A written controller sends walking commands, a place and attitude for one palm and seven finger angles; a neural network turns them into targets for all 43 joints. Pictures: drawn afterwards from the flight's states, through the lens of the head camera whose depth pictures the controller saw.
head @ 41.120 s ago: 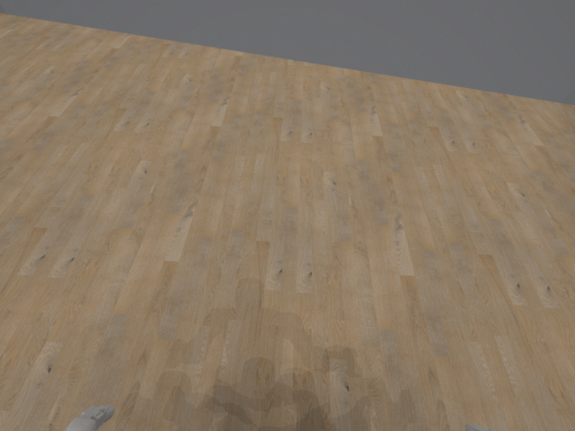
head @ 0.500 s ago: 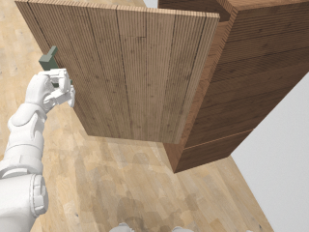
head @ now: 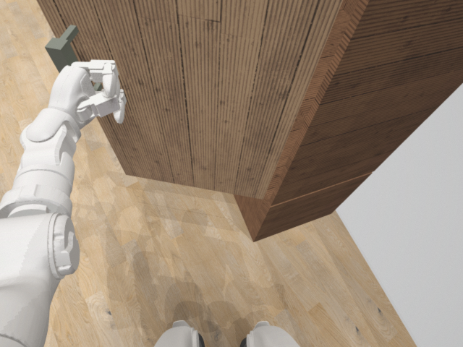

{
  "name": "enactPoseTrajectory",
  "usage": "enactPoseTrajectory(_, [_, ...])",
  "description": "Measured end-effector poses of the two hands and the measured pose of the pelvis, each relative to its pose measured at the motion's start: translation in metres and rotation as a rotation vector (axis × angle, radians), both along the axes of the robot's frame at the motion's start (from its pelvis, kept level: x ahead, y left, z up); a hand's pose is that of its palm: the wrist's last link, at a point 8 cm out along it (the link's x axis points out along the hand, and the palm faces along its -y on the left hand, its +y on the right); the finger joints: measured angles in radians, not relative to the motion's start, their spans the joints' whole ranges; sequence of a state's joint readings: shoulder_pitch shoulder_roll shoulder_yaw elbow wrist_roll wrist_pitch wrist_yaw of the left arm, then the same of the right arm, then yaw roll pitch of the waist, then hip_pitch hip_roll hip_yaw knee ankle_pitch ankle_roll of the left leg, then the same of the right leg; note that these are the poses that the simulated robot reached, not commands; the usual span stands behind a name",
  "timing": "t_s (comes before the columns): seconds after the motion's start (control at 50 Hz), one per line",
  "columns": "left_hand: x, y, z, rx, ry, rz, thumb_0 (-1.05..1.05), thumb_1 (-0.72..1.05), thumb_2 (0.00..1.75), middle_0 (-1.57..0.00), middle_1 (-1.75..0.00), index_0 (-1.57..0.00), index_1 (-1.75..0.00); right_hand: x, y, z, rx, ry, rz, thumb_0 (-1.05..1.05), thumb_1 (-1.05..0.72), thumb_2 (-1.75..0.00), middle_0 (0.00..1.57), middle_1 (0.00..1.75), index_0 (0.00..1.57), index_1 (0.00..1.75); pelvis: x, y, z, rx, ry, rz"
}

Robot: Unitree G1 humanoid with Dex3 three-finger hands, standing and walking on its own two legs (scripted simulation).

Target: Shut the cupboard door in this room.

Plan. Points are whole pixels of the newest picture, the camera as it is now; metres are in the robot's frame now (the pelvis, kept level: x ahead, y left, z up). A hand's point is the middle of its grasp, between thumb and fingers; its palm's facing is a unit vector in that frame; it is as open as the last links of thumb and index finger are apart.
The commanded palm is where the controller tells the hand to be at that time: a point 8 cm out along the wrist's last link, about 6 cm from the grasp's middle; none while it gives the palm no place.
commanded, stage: push the door shut along its arc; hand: left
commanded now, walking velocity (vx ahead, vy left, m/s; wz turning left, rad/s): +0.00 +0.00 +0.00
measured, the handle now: (80, 70) +0.57 +0.22 +0.11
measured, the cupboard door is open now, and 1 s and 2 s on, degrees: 60 46 46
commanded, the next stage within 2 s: pull the fist back off the door in 0.72 s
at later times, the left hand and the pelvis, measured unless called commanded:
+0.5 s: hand (141, 75) +0.55 +0.12 +0.12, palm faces -0.35 -0.94 +0.00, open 2.9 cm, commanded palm +0.56 +0.15 +0.11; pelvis +0.00 -0.01 -0.01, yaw -2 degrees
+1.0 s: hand (157, 61) +0.59 +0.09 +0.11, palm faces +0.06 -1.00 +0.07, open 3.1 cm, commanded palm +0.56 +0.12 +0.11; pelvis +0.01 -0.03 -0.02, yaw -2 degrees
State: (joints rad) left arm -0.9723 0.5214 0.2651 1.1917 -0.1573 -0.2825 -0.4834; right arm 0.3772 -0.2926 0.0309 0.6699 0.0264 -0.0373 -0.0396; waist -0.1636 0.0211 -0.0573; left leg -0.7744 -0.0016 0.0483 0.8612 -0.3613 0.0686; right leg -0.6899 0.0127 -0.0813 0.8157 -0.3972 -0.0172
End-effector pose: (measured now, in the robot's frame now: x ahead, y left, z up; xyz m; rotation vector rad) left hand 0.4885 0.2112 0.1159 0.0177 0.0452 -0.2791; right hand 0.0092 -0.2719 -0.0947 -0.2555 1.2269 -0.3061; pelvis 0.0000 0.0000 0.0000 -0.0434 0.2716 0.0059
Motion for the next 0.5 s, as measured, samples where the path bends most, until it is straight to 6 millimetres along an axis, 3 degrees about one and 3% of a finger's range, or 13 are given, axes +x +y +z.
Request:
enactPoseTrajectory(0.22, [0.035,-0.037,0.004,-0.022,0.021,-0.048,0.01,0.90,0.90,-1.30,-1.50,-1.29,-1.50,-0.032,0.003,-0.002,0.001,0.060,-0.066,0.01,-0.90,-0.90,0.21,0.30,0.20,0.30,0.002,0.000,-0.005,0.000,0.038,-0.023])
enactPoseTrajectory(0.5, [0.060,-0.037,0.003,-0.003,0.026,-0.075,-0.01,0.85,0.90,-1.29,-1.50,-1.29,-1.50,-0.064,-0.012,-0.001,-0.030,0.179,-0.112,0.01,-0.90,-0.90,0.21,0.30,0.20,0.30,0.002,-0.014,-0.013,-0.008,0.089,-0.028])
